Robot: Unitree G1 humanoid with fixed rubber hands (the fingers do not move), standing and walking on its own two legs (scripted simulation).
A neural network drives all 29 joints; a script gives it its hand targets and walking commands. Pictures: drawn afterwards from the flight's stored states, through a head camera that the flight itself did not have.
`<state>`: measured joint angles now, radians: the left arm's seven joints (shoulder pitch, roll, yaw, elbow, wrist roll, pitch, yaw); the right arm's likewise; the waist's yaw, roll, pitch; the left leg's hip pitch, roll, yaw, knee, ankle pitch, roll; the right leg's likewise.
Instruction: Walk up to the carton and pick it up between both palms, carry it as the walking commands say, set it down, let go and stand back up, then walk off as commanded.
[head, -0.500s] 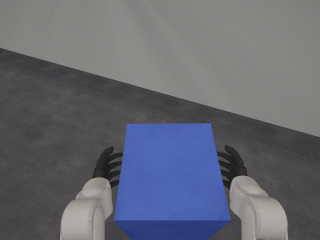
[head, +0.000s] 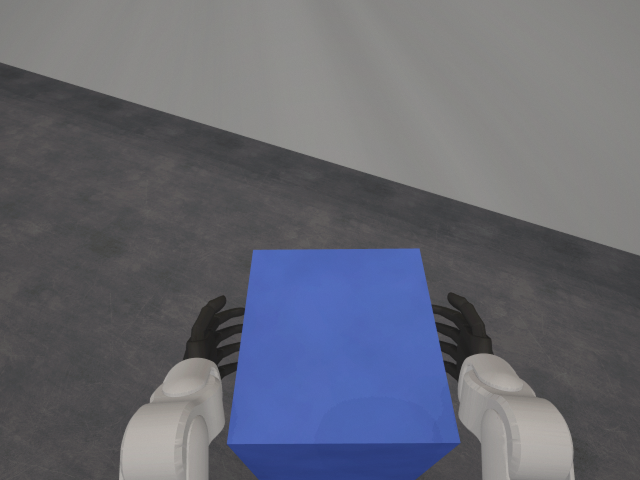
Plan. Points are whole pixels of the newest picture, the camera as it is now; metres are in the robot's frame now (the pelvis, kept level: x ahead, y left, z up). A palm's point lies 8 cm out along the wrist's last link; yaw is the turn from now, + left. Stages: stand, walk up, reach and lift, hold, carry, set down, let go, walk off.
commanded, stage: carry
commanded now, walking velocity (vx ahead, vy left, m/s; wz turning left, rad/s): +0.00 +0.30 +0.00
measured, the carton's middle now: (336, 373) +0.27 +0.00 +0.00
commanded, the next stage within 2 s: none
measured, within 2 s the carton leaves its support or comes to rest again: neither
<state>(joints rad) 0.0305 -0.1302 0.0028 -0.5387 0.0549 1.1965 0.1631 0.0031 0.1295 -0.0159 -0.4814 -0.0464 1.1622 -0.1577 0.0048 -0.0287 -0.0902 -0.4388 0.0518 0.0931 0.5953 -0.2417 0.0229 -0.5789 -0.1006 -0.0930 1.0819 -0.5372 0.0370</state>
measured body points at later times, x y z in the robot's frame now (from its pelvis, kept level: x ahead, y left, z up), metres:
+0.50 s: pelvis -0.02 +0.20 -0.01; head -0.01 +0.21 +0.44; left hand +0.24 +0.35 +0.07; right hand +0.25 +0.05 +0.08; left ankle +0.02 +0.34 -0.73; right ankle -0.01 -0.01 -0.71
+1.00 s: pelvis -0.03 +0.29 +0.01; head -0.06 +0.29 +0.45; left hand +0.22 +0.43 +0.10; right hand +0.22 +0.14 +0.10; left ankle +0.02 +0.34 -0.73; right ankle -0.04 +0.17 -0.73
